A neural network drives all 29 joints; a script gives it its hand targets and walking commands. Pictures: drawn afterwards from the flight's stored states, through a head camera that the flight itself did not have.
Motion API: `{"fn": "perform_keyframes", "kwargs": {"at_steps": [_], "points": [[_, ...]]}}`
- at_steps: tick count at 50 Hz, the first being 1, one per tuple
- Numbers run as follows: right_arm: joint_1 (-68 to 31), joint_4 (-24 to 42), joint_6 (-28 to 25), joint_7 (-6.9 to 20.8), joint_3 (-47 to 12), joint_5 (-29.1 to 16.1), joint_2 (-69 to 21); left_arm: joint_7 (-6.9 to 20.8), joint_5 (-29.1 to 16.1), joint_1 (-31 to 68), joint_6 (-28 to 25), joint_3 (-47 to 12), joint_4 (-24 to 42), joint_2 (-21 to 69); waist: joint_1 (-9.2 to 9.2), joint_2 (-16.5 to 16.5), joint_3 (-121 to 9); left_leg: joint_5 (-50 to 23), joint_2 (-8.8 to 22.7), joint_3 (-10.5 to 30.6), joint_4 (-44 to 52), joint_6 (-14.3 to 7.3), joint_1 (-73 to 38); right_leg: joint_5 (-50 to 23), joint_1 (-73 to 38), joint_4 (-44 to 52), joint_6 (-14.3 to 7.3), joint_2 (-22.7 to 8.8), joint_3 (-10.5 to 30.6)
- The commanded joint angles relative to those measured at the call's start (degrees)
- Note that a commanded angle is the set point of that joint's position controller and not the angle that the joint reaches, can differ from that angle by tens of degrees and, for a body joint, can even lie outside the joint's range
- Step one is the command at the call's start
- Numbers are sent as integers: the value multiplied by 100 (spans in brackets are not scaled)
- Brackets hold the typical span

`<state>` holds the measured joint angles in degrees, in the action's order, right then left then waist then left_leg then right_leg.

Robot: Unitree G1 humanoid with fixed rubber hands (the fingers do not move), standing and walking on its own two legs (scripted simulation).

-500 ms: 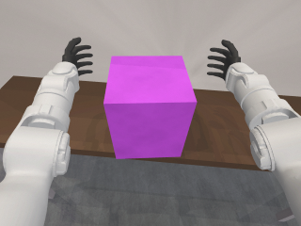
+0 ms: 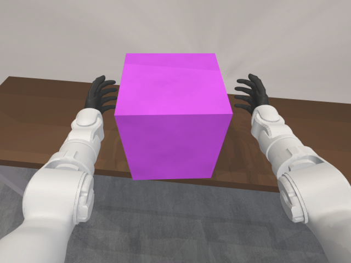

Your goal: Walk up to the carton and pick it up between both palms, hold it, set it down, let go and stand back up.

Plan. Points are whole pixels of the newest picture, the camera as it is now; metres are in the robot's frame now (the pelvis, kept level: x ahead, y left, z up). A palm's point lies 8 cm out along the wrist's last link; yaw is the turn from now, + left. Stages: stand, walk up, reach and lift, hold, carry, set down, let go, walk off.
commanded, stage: reach and lift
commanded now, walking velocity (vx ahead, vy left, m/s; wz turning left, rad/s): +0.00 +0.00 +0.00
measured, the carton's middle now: (171, 120) +0.46 +0.03 +0.07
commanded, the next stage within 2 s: none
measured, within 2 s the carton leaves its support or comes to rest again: neither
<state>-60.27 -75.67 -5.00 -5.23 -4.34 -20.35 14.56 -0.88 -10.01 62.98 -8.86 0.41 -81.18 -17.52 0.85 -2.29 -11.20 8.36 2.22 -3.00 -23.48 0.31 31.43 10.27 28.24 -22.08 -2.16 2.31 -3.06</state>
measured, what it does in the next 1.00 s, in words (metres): stands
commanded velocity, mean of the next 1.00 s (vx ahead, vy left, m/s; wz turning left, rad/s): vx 0.00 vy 0.00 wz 0.00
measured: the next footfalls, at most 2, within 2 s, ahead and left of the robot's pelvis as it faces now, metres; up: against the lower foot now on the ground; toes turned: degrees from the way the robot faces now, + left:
none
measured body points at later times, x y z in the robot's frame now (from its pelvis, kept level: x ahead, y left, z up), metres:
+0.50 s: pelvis +0.00 +0.01 +0.00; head +0.05 +0.03 +0.45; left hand +0.47 +0.18 +0.12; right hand +0.47 -0.14 +0.12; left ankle +0.01 +0.12 -0.74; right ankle -0.01 -0.09 -0.74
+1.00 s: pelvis +0.00 +0.01 +0.01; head +0.05 +0.04 +0.45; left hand +0.47 +0.17 +0.12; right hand +0.47 -0.13 +0.12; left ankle +0.01 +0.12 -0.74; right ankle -0.01 -0.09 -0.74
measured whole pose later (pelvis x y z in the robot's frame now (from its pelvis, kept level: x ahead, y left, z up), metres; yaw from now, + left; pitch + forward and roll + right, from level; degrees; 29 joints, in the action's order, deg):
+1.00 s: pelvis +0.00 +0.01 +0.01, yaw -1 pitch +12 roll -1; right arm -59.5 -69.8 -1.8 -7.5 15.6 -1.1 5.7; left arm -7.5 7.2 60.9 -2.0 16.6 -70.0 -7.4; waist -0.5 -2.2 -6.6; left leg 8.6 2.1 -4.5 -21.9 -0.6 25.1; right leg 8.7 21.4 -18.3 -1.3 2.2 -1.4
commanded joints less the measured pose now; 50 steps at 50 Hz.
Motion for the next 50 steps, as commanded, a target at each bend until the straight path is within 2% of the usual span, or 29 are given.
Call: {"fn": "perform_keyframes", "kwargs": {"at_steps": [1,4,7,11,16,26,31,37,43,47,50], "points": [[-2057,675,-310,33,87,-105,845,-90,-94,2174,-245,-116,864,-411,-7,507,-3057,-2066,-77,218,-459,263,-2129,-2202,-619,-80,333,-107,152],[-2081,595,-278,87,64,-144,850,-157,-122,2203,-188,-174,973,-259,-12,570,-3065,-2185,-29,265,-568,313,-2457,-1952,-214,-19,273,-71,91],[-2105,504,-214,116,17,-146,768,-180,-76,2134,-116,-91,888,-165,-59,405,-2947,-2095,-20,269,-577,263,-2388,-1853,-177,6,291,-72,104],[-2111,427,-167,101,35,-47,590,-205,128,2031,-79,110,729,-59,-114,203,-2691,-1798,-34,239,-451,163,-2049,-1823,-428,-3,361,-111,178],[-2154,551,-157,34,288,217,346,-315,449,2087,-81,395,799,134,-156,216,-2672,-1696,-49,188,-365,152,-1963,-1793,-566,21,352,-126,226],[-2192,787,-37,-183,1125,1039,6,-456,838,2249,106,672,1175,640,69,427,-2793,-1783,-60,139,-375,286,-2440,-1640,-494,203,247,-81,161],[-2187,923,45,-274,1455,1346,-182,-513,1139,2220,333,905,1467,805,57,479,-2709,-2021,-62,94,-374,351,-2620,-1777,-704,243,235,-24,122],[-2097,1047,152,-191,1607,1541,-434,-560,1401,2110,509,1086,1671,986,-50,516,-2401,-2082,-52,54,-283,339,-2730,-1636,-813,333,214,-3,110],[-2085,1244,179,-113,1729,1759,-672,-569,1622,2056,537,1315,1786,1060,-156,394,-2255,-1905,-74,-33,-156,240,-2581,-1618,-1059,374,254,-43,146],[-2027,1372,177,-66,1902,2041,-880,-518,1797,2004,510,1530,1835,1152,-159,254,-2217,-1792,-96,-87,-58,164,-2476,-1734,-1299,390,297,-74,168],[-1974,1530,140,32,2191,2448,-1296,-392,2082,1995,475,1778,2010,1433,-123,232,-2237,-1778,-119,-133,47,117,-2501,-1918,-1531,416,322,-107,158]]}}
